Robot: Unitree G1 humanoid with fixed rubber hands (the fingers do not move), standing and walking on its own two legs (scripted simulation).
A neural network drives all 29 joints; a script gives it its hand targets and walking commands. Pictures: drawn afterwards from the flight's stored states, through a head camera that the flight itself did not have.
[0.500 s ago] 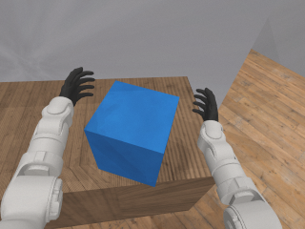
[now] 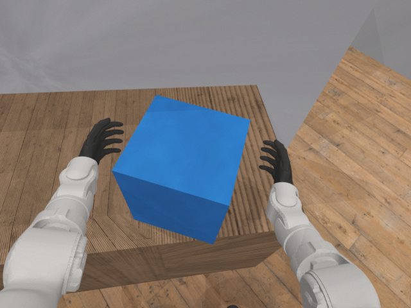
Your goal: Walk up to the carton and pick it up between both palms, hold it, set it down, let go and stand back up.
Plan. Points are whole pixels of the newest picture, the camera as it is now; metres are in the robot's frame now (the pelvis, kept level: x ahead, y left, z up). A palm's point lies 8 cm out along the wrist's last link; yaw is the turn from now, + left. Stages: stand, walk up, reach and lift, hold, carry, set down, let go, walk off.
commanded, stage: reach and lift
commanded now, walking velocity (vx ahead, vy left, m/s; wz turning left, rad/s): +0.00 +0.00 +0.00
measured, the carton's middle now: (186, 174) +0.41 +0.04 -0.05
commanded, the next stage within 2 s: none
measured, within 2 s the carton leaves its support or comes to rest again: neither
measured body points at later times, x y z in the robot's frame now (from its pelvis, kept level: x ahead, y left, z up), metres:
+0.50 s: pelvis +0.00 +0.05 -0.03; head +0.13 +0.08 +0.40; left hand +0.45 +0.24 -0.04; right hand +0.39 -0.14 -0.05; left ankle -0.02 +0.12 -0.72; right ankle +0.03 -0.16 -0.73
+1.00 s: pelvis -0.01 +0.05 -0.03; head +0.12 +0.08 +0.40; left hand +0.45 +0.19 -0.02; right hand +0.38 -0.13 -0.04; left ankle -0.02 +0.12 -0.73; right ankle +0.03 -0.16 -0.73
